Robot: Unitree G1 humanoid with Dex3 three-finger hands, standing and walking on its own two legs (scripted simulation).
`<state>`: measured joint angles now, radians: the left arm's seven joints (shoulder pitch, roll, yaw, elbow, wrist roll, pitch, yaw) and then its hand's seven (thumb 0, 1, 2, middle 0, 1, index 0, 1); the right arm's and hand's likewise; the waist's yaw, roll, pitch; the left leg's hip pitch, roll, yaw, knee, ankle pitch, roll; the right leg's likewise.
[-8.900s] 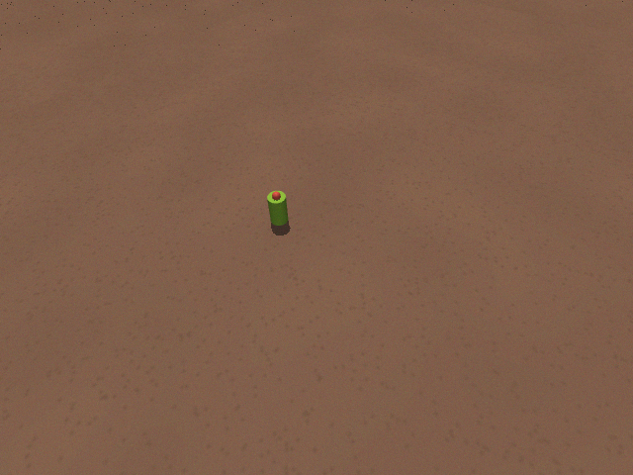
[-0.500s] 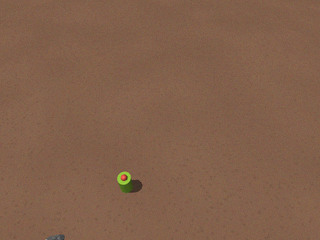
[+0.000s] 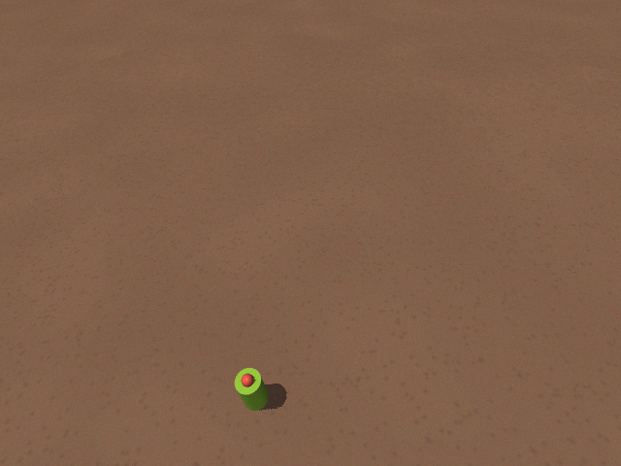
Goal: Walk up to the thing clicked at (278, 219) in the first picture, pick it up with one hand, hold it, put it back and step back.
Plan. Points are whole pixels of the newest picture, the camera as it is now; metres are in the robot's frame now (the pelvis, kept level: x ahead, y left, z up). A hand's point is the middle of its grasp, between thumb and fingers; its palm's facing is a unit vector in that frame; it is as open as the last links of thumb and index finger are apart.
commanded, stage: walk up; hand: left
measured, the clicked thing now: (251, 388) +0.48 +0.26 -0.68
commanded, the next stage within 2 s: none
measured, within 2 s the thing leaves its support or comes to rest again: neither
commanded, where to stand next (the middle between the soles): +0.10 +0.04 m, yaw +0 degrees
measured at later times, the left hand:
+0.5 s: hand (147, 457) +0.19 +0.28 -0.15, palm faces -0.02 -0.93 -0.36, open 7.4 cm
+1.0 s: hand out of the picture +0.09 +0.29 -0.15, palm faces -0.07 -0.93 -0.36, open 7.4 cm
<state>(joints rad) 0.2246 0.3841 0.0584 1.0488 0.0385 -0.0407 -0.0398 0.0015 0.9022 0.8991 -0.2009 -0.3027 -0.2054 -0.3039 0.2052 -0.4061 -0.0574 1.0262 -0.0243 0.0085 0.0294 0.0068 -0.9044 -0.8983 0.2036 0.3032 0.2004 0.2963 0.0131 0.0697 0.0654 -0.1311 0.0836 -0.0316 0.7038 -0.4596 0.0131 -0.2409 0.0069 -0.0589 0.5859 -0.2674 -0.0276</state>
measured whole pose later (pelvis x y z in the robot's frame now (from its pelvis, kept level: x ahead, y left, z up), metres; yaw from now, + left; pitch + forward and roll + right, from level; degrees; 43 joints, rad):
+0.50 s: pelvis +0.03 +0.03 +0.00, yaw +1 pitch -2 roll -1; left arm 0.02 0.38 0.03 0.85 -0.04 0.05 0.04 0.00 0.90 0.90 -0.20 -0.30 -0.21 -0.30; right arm 0.12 -0.35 -0.04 0.87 -0.01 0.05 0.00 0.01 -0.91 -0.90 0.20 0.30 0.20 0.30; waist -0.03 -0.01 0.24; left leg -0.34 -0.02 -0.03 0.62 -0.25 0.04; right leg -0.43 0.05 0.09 1.11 -0.60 -0.02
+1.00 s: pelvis -0.01 +0.03 +0.00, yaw -3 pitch -3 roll +2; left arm 0.17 0.37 0.04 0.92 0.03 0.03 -0.02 0.00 0.90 0.90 -0.20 -0.30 -0.21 -0.30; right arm 0.21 -0.37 -0.03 0.96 -0.02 -0.03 0.00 0.01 -0.91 -0.90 0.20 0.30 0.20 0.30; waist 0.01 -0.03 0.11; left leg -0.25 -0.02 -0.01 0.58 -0.28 0.00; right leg -0.23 -0.01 0.04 0.71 -0.45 -0.03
